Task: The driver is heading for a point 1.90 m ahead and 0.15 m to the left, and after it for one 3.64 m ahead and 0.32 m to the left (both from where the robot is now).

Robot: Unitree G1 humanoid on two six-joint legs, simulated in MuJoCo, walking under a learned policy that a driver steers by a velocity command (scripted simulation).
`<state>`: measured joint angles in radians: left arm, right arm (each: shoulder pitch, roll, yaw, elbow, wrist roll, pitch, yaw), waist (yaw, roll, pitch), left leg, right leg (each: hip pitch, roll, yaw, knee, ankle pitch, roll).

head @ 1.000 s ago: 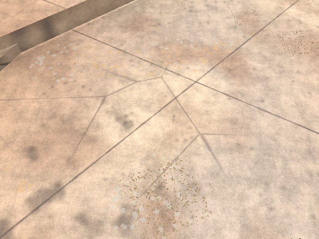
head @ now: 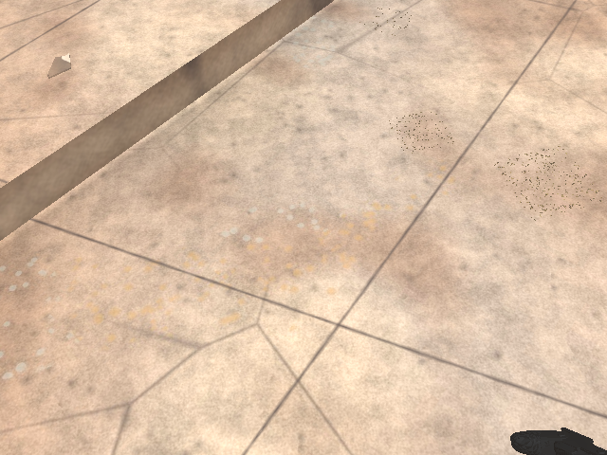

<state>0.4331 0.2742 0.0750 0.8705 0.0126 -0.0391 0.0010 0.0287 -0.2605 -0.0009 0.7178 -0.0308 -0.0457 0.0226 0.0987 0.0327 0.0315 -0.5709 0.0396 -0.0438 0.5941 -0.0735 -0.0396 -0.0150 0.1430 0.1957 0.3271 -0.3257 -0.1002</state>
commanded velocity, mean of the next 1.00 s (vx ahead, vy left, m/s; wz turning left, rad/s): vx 0.50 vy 0.00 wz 0.02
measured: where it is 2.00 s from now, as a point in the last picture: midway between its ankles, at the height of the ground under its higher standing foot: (358, 343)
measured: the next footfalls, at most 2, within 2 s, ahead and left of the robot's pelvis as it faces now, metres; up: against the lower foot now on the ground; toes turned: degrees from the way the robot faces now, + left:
left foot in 0.06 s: +0.20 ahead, +0.12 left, +0.00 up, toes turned -5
right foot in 0.54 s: +0.40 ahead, -0.13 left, +0.00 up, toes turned -11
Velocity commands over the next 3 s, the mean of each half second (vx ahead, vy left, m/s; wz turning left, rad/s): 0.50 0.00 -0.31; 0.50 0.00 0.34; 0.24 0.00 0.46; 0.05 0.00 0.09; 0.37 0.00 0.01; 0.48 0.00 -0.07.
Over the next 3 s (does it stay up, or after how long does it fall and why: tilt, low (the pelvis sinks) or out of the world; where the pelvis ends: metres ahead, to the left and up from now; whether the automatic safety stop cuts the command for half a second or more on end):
stays up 1.15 0.12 -0.01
